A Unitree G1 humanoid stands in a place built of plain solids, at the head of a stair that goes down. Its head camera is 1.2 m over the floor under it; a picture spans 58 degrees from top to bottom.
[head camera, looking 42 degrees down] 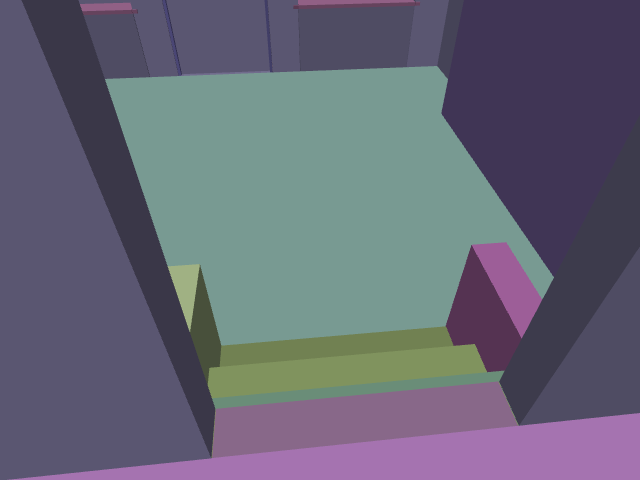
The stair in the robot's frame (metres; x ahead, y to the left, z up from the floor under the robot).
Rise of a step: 0.20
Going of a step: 0.23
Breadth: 1.00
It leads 6 degrees to the left of straight ahead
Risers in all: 3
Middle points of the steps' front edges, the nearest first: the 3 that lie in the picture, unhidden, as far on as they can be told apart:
0.68 -0.12 0.00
0.91 -0.09 -0.19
1.14 -0.07 -0.39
